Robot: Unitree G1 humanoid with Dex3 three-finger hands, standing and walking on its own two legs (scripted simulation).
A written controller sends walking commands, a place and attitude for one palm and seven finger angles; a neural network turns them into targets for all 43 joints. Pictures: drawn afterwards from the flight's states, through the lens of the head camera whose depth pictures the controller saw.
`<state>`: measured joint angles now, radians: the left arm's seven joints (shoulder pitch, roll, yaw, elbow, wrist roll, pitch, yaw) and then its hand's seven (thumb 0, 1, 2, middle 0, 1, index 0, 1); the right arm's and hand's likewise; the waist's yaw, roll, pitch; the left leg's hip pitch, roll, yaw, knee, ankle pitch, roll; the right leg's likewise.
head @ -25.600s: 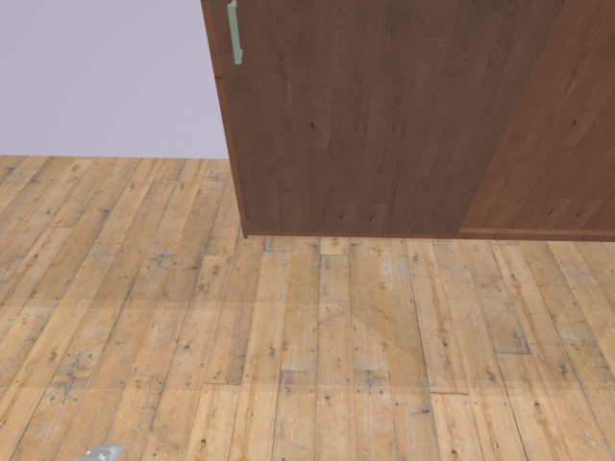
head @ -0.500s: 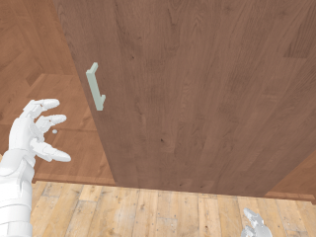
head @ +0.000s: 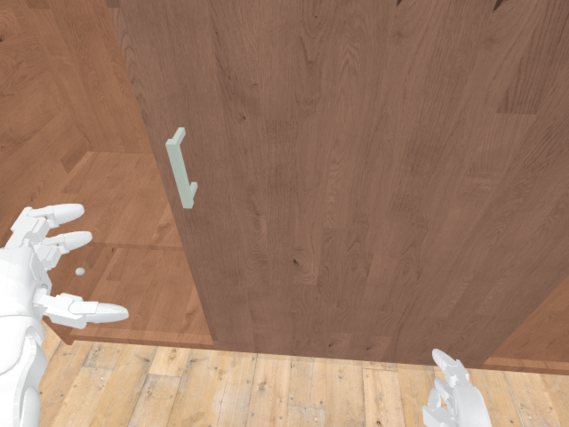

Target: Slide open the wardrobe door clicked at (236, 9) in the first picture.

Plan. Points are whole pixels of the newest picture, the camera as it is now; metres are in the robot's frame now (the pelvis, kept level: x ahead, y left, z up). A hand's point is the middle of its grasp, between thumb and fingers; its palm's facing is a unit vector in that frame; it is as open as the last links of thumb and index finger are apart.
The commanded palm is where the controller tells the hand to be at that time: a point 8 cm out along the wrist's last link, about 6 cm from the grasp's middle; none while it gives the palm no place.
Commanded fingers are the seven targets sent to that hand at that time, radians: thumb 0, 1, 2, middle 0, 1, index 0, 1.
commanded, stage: draw the hand back to the body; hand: left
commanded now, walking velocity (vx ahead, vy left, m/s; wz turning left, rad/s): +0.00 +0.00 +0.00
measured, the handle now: (184, 169) +0.50 +0.24 +0.10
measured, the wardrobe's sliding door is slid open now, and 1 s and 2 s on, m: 0.55 0.55 0.55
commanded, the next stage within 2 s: step back with the hand held close in 0.96 s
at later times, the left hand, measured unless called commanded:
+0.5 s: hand (72, 275) +0.22 +0.27 +0.17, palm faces +0.48 -0.82 -0.31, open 9.6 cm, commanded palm +0.17 +0.30 +0.17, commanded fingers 0.00 0.79 0.85 -0.20 -0.36 -0.20 -0.36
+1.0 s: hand (78, 286) +0.20 +0.25 +0.17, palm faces +0.49 -0.81 -0.33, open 7.5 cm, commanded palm +0.16 +0.28 +0.18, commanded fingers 0.00 0.90 0.90 -0.20 -0.30 -0.20 -0.30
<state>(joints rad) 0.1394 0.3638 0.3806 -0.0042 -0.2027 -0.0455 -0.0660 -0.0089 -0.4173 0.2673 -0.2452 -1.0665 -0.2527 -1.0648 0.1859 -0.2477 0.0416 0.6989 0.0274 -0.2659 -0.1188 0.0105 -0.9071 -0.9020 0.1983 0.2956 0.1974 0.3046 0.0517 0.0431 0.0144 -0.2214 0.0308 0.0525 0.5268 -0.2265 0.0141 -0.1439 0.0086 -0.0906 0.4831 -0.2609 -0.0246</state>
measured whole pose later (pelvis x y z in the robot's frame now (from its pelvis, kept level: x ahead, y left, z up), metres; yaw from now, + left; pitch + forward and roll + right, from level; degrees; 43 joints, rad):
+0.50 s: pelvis +0.02 +0.00 +0.01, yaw -1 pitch -7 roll +0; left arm 0.39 0.32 0.33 -0.31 -0.08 -0.10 0.13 0.01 0.44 0.68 -0.22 -0.56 -0.23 -0.56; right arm 0.18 -0.22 0.02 0.72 -0.01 -0.16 -0.08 0.01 -0.91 -0.90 0.20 0.30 0.20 0.30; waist 0.07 0.05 0.04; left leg -0.06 0.02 0.08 0.37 -0.18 0.01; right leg 0.00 0.01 -0.06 0.34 -0.21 -0.02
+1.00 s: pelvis +0.02 -0.01 +0.01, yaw -1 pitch -8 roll +0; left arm 0.45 0.31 0.33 -0.35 -0.08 -0.12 0.13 0.02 0.88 0.90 -0.20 -0.30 -0.21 -0.30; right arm 0.18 -0.22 0.00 0.72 -0.01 -0.16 -0.09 0.01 -0.91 -0.90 0.20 0.30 0.20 0.30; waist 0.07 0.06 0.05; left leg -0.06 0.04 0.07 0.38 -0.19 0.00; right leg 0.01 0.03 -0.07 0.34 -0.22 -0.04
